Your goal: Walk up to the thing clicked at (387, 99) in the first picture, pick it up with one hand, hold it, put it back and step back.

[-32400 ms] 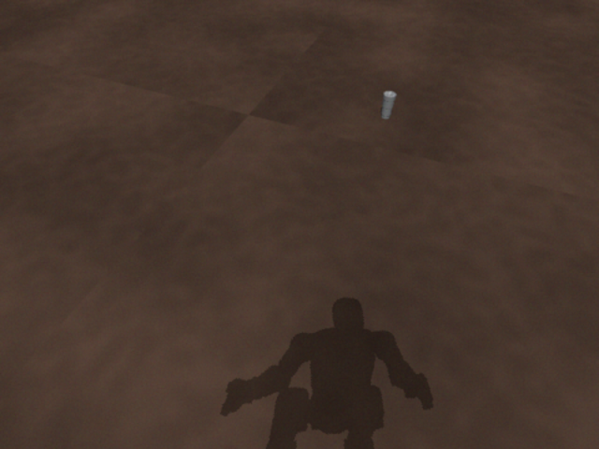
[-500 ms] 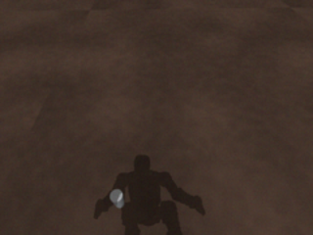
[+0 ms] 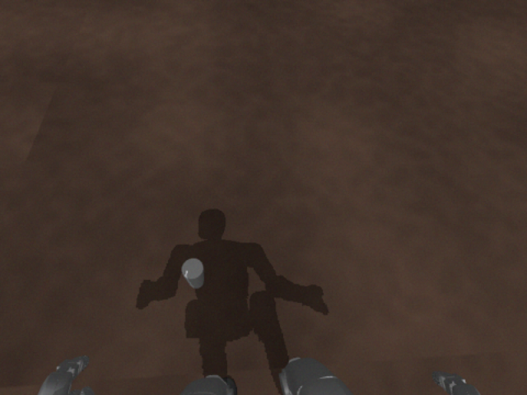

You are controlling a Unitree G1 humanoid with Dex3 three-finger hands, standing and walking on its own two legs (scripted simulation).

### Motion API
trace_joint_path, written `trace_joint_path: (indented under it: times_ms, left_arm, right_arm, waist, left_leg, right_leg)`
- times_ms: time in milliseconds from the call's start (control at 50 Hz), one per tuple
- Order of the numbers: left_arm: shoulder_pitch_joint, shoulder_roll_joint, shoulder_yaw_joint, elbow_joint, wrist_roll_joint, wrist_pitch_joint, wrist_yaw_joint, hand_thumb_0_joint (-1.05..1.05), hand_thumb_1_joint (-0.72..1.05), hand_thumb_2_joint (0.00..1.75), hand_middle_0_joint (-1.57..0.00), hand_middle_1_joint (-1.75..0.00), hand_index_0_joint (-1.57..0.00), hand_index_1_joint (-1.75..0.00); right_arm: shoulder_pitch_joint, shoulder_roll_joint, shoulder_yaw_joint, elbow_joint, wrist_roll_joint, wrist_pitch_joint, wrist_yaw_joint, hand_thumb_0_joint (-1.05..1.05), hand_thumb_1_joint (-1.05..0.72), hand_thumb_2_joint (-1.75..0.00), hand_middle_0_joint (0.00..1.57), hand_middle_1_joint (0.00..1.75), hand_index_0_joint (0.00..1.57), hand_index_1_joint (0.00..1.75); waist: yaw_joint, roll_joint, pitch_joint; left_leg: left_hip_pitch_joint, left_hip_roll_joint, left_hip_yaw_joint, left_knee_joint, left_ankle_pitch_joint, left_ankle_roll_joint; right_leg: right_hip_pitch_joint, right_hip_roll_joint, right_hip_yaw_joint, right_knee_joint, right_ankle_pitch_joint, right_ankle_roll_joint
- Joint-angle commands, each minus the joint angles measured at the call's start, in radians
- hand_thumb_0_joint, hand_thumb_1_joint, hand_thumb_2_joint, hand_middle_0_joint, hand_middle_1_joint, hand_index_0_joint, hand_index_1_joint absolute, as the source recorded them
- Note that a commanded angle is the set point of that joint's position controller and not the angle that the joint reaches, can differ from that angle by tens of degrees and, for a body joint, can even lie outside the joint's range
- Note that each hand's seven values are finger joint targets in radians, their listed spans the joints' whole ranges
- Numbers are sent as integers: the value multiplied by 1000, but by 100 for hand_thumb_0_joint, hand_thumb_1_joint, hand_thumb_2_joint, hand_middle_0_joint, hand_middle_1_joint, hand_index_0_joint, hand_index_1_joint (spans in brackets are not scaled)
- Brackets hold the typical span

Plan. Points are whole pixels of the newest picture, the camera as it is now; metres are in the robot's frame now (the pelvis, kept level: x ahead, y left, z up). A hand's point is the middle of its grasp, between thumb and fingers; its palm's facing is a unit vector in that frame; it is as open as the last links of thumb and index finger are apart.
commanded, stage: step back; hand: left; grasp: from the side
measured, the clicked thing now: (194, 275) +0.51 +0.18 -0.69
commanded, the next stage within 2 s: none
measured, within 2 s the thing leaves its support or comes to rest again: neither
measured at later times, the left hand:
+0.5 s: hand out of the picture -0.01 +0.25 -0.13, palm faces -0.01 -0.91 -0.42, open 7.4 cm
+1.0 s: hand out of the picture -0.20 +0.25 -0.17, palm faces -0.04 -0.91 -0.40, open 7.4 cm
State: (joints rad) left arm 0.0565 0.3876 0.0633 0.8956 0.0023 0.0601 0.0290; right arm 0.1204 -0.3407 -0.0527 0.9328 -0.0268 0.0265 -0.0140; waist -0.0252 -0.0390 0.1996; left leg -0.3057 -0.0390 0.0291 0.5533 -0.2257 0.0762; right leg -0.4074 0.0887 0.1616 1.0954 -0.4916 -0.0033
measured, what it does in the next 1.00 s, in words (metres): walks backwards: right foot, then left foot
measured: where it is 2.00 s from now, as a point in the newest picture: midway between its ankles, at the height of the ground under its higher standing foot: outside the picture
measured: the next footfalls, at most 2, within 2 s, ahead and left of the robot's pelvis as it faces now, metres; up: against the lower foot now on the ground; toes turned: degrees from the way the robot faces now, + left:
right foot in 0.22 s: -0.04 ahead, -0.14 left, +0.00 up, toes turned +0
left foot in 0.58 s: -0.14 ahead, +0.11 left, +0.00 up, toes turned -1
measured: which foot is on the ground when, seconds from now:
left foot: down 0.00-0.26, up 0.28-0.56, down 0.58-1.00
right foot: up 0.00-0.20, down 0.22-0.62, up 0.64-0.96, down 0.98-1.00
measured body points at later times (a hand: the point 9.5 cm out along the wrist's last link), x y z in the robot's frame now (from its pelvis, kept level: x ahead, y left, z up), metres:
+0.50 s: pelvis -0.13 -0.02 +0.00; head -0.07 -0.03 +0.44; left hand -0.01 +0.29 -0.11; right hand -0.05 -0.35 -0.13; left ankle -0.16 +0.12 -0.68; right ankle -0.08 -0.14 -0.73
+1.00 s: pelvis -0.29 -0.02 -0.02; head -0.22 -0.02 +0.42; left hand -0.19 +0.30 -0.14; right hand -0.14 -0.34 -0.12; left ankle -0.18 +0.11 -0.73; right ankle -0.32 -0.16 -0.74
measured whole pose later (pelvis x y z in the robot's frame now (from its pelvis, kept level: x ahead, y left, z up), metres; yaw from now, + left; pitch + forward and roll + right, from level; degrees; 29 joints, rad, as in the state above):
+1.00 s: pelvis -0.29 -0.02 -0.02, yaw -3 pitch -2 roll -1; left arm 0.18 0.39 0.09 0.85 0.02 0.05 0.01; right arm 0.06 -0.40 -0.05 0.79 -0.03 0.03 -0.01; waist 0.02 0.01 0.20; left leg -0.45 0.06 0.00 0.69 -0.20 -0.01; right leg -0.22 0.03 0.06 0.68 -0.43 0.01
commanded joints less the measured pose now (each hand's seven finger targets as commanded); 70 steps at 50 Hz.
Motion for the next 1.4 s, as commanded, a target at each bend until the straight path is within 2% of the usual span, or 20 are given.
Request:
trace_joint_path:
  times_ms: [0, 80, 180, 220, 240, 260, 340, 520, 560, 580, 620, 700, 920, 980, 1020, 1100, 1140, 1240, 1320, 1380]
  left_arm:
    - [52, 172, 53, -74, 8, -18, 8, 0, 90, 90, -20, -30, -20, -30]
    - [101, 171, 61, -66, 13, -25, -1, 0, 90, 90, -20, -30, -20, -30]
    - [252, 162, 73, -18, 22, -33, -20, 0, 90, 90, -20, -30, -20, -30]
    - [215, 245, 92, -47, 41, -40, -20, 0, 90, 90, -20, -30, -20, -30]
    - [130, 338, 110, -87, 37, -37, -24, 0, 90, 90, -20, -30, -20, -30]
    - [36, 340, 108, -137, 45, -44, -16, 0, 90, 90, -20, -30, -20, -30]
    - [-32, 203, 83, -159, 38, -53, -5, 0, 90, 90, -20, -30, -20, -30]
    - [107, 210, 74, -178, 24, -21, 0, 0, 90, 90, -20, -30, -20, -30]
    - [82, 204, 63, -201, 10, -5, -8, 0, 90, 90, -20, -30, -20, -30]
    - [95, 164, 57, -214, 5, -3, -11, 0, 90, 90, -20, -30, -20, -30]
    - [-21, 196, 78, -224, 17, -8, 7, 0, 90, 90, -20, -30, -20, -30]
    - [130, 178, 74, -154, -4, -4, -5, 0, 90, 90, -20, -30, -20, -30]
    - [181, 166, 72, -118, 18, -35, -15, 0, 90, 90, -20, -30, -20, -30]
    - [280, 214, 86, -75, 40, -43, -21, 0, 90, 90, -20, -30, -20, -30]
    - [140, 400, 122, -147, 50, -36, -23, 0, 90, 90, -20, -30, -20, -30]
    - [-12, 229, 87, -186, 42, -44, -8, 0, 90, 90, -20, -30, -20, -30]
    - [40, 223, 88, -190, 48, -42, -7, 0, 90, 90, -20, -30, -20, -30]
    - [100, 217, 84, -203, 47, -25, 7, 0, 90, 90, -20, -30, -20, -30]
    - [83, 177, 58, -224, 20, 8, -5, 0, 90, 90, -20, -30, -20, -30]
    - [15, 204, 71, -228, 24, 11, 11, 0, 90, 90, -20, -30, -20, -30]
  right_arm:
    - [50, -258, -69, -88, 3, -20, -24, 0, -90, -90, 20, 30, 20, 30]
    - [15, -281, -71, -118, -1, -16, -18, 0, -90, -90, 20, 30, 20, 30]
    - [-64, -297, -69, -134, 12, -4, -7, 0, -90, -90, 20, 30, 20, 30]
    - [-50, -240, -52, -141, 23, -2, -3, 0, -90, -90, 20, 30, 20, 30]
    - [-77, -229, -59, -146, 22, 2, -8, 0, -90, -90, 20, 30, 20, 30]
    - [-33, -258, -70, -125, 14, 7, -12, 0, -90, -90, 20, 30, 20, 30]
    - [69, -217, -46, -81, 30, -1, -5, 0, -90, -90, 20, 30, 20, 30]
    - [99, -209, -40, -105, 13, -28, -17, 0, -90, -90, 20, 30, 20, 30]
    - [155, -235, -57, -87, 0, -32, -18, 0, -90, -90, 20, 30, 20, 30]
    - [145, -310, -74, -95, -14, -35, -18, 0, -90, -90, 20, 30, 20, 30]
    - [66, -445, -98, -130, -10, -32, -10, 0, -90, -90, 20, 30, 20, 30]
    - [-54, -288, -56, -152, -10, -35, -24, 0, -90, -90, 20, 30, 20, 30]
    - [12, -312, -73, -185, -2, -7, -16, 0, -90, -90, 20, 30, 20, 30]
    - [-47, -273, -61, -202, 22, 5, -11, 0, -90, -90, 20, 30, 20, 30]
    - [-66, -241, -59, -219, 21, 6, -32, 0, -90, -90, 20, 30, 20, 30]
    - [45, -235, -53, -145, 29, 2, -21, 0, -90, -90, 20, 30, 20, 30]
    - [50, -226, -42, -144, 21, -9, -28, 0, -90, -90, 20, 30, 20, 30]
    - [75, -204, -37, -153, 9, -25, -28, 0, -90, -90, 20, 30, 20, 30]
    - [162, -235, -63, -104, -13, -33, -26, 0, -90, -90, 20, 30, 20, 30]
    - [63, -434, -97, -150, -16, -31, -22, 0, -90, -90, 20, 30, 20, 30]
  waist:
    - [-19, 138, -260]
    - [-10, 156, -276]
    - [58, 151, -294]
    - [41, -92, -220]
    - [74, -263, -145]
    - [41, -230, -90]
    - [-15, -85, -145]
    - [56, -159, -288]
    - [23, -102, -293]
    - [33, 81, -303]
    - [-44, 304, -216]
    - [75, 150, -173]
    - [7, 250, -309]
    - [60, 123, -306]
    - [100, -301, -190]
    - [-5, -118, -132]
    - [35, -136, -158]
    - [62, -198, -247]
    - [35, -61, -289]
    - [-15, 255, -222]
  left_leg:
    - [327, 279, -275, -94, 502, 130]
    - [245, 325, -300, -99, 385, 177]
    - [12, 256, -229, -74, 93, 69]
    - [-200, 86, -132, 117, -189, -44]
    - [-183, -72, -71, 403, -358, -86]
    - [-114, -39, -168, 571, -359, -97]
    - [-161, -115, -188, 643, -209, -82]
    - [-45, 7, -47, -18, -153, -79]
    - [112, 38, -69, -181, 126, -66]
    - [188, 212, -308, -179, 255, -14]
    - [-27, 467, -637, -248, 303, 241]
    - [57, 253, -234, -137, 397, 109]
    - [182, 268, -240, -25, 325, 137]
    - [-63, 172, -185, 100, 88, 15]
    - [-183, -50, -126, 512, -397, -85]
    - [-174, -95, -186, 648, -241, -71]
    - [-179, -91, -157, 616, -248, -88]
    - [-152, 12, -80, 215, -306, -91]
    - [143, 57, -113, -194, 118, -57]
    - [-66, 479, -617, -238, 290, 230]
  right_leg:
    - [-73, -30, -3, -114, -9, 26]
    - [21, -70, -68, -230, -13, 19]
    - [275, -82, -138, -571, 215, -41]
    - [257, -281, 204, -735, 145, -148]
    - [26, -471, 409, -859, 82, -299]
    - [-107, -519, 449, -863, 122, -333]
    - [85, -273, 35, -722, 495, -168]
    - [402, -298, 4, -482, 741, -173]
    - [248, -254, -14, -410, 595, -109]
    - [83, -162, -69, -311, 364, -58]
    - [-9, -17, 6, 22, -179, -7]
    - [-99, 24, 46, 189, 13, -31]
    - [122, -68, -128, -478, 80, 11]
    - [286, -156, 8, -675, 244, -58]
    - [2, -507, 442, -819, 210, -305]
    - [41, -284, 46, -685, 487, -177]
    - [110, -264, 30, -654, 527, -177]
    - [363, -330, 50, -560, 685, -199]
    - [163, -238, -14, -354, 492, -95]
    - [-13, -28, 20, 99, -174, -12]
